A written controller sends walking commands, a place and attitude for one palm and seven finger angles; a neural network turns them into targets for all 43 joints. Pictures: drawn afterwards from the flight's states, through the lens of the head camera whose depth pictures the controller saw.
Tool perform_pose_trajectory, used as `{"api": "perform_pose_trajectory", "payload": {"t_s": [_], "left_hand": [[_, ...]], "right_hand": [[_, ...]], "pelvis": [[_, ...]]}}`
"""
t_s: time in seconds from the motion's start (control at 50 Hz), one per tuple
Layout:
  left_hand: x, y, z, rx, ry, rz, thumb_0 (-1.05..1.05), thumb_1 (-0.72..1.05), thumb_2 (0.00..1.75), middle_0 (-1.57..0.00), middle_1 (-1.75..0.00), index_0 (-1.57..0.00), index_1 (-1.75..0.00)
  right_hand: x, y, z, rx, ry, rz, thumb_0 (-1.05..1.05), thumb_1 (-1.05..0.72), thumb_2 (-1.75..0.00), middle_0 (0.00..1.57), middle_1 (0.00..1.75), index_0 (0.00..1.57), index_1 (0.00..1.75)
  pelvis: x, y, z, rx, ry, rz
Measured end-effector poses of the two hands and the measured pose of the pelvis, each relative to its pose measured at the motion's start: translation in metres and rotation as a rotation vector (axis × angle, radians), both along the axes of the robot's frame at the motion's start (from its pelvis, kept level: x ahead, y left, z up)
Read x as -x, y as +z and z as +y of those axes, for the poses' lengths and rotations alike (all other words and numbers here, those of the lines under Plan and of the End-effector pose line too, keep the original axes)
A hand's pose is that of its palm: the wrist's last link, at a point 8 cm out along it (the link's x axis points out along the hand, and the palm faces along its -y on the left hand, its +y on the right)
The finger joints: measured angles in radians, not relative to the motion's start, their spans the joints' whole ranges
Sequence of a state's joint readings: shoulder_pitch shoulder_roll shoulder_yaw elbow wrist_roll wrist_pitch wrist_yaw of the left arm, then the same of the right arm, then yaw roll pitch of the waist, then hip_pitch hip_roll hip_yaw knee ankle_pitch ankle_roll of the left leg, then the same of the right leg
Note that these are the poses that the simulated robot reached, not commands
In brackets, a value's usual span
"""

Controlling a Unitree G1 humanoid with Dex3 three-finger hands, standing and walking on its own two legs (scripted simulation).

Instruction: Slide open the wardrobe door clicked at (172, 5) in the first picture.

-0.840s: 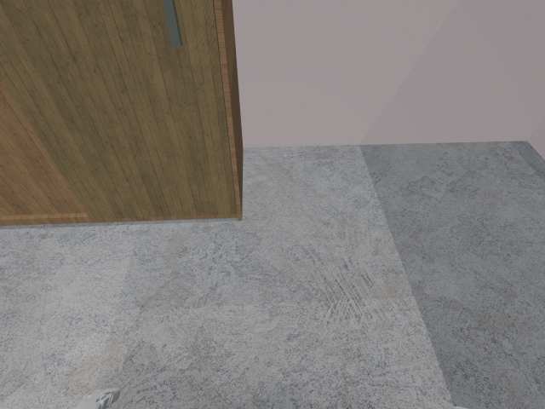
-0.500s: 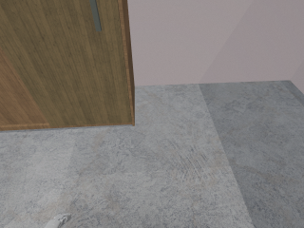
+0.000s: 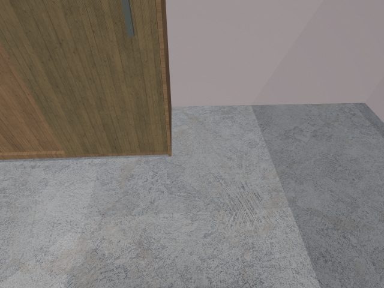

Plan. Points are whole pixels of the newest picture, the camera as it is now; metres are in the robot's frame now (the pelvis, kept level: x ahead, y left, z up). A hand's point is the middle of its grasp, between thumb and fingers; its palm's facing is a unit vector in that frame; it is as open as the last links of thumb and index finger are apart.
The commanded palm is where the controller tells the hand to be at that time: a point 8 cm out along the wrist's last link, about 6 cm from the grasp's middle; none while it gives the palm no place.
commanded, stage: look at it before walking up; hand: right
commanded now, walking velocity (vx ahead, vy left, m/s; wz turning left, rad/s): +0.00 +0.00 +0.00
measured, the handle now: out of the picture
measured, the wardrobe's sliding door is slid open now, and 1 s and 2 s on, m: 0.00 0.00 0.00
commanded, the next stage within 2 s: walk to a spot facing it in 0.60 s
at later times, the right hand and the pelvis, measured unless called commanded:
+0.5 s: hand out of the picture +0.08 -0.24 -0.16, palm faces -0.03 +0.94 -0.33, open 7.4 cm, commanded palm none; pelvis +0.00 +0.01 +0.00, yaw +0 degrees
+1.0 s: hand out of the picture +0.08 -0.21 -0.18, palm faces -0.11 +0.95 -0.29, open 7.4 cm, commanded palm none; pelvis +0.00 +0.01 -0.01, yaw +8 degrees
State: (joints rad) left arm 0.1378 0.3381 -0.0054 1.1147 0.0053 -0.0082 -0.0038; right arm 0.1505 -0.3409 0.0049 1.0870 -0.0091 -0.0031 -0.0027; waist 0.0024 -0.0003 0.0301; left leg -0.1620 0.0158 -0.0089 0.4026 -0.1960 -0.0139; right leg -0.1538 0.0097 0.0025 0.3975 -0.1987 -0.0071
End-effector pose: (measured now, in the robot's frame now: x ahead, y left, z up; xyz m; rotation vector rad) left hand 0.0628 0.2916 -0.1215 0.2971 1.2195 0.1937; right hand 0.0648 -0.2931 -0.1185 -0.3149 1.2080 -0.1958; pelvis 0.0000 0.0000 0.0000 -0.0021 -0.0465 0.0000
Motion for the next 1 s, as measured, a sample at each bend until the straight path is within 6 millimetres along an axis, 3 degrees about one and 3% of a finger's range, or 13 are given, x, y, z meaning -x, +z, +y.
{"api": "perform_pose_trajectory", "payload": {"t_s": [0.36,0.82,0.9,1.0], "left_hand": [[0.0,0.001,0.006,-0.004,0.0,0.011,0.0,0.9,0.9,-0.21,-0.3,-0.2,-0.3],[-0.023,0.003,0.002,-0.008,0.008,-0.036,0.0,0.9,0.9,-0.21,-0.3,-0.2,-0.3],[-0.015,-0.003,-0.007,0.013,0.049,-0.05,0.0,0.91,0.9,-0.21,-0.3,-0.2,-0.3],[0.009,-0.019,-0.017,0.06,0.115,-0.04,0.0,0.9,0.9,-0.21,-0.3,-0.2,-0.3]], "right_hand": [[-0.004,-0.002,0.009,-0.011,0.009,0.002,0.01,-0.9,-0.9,0.2,0.3,0.2,0.3],[-0.019,-0.001,0.007,-0.003,0.012,0.0,0.01,-0.9,-0.9,0.2,0.3,0.2,0.3],[-0.016,-0.01,0.016,-0.019,0.034,0.037,0.01,-0.9,-0.9,0.2,0.3,0.2,0.3],[-0.011,-0.023,0.037,-0.052,0.075,0.081,0.01,-0.9,-0.9,0.2,0.3,0.2,0.3]], "pelvis": [[0.0,0.001,0.006,-0.001,0.002,0.013],[-0.01,0.0,0.004,-0.001,0.032,0.015],[-0.006,-0.004,0.004,0.004,0.072,0.022],[0.001,-0.013,0.009,0.027,0.132,0.024]]}}
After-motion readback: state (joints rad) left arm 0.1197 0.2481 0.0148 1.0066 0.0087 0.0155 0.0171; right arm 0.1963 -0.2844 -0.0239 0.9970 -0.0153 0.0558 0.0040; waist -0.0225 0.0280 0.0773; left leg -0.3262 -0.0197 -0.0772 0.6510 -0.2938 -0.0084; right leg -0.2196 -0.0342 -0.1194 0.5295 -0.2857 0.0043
